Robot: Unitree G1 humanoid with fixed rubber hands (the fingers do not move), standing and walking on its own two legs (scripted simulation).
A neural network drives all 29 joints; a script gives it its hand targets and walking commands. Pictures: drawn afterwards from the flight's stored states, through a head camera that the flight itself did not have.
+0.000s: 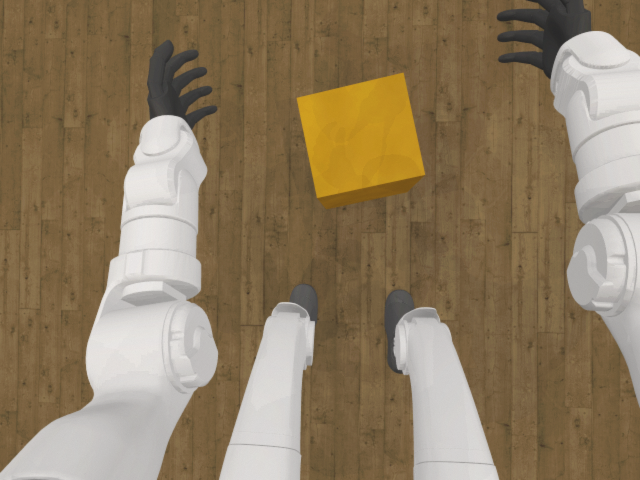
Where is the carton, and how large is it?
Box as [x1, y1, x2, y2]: [297, 73, 424, 208]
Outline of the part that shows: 403,73 297,98 317,198 326,208 405,192 424,175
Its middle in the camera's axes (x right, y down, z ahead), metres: +0.08 -0.20 +0.86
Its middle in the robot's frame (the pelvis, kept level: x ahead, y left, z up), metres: +0.55 +0.01 -0.54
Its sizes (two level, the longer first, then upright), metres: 0.210 0.200 0.250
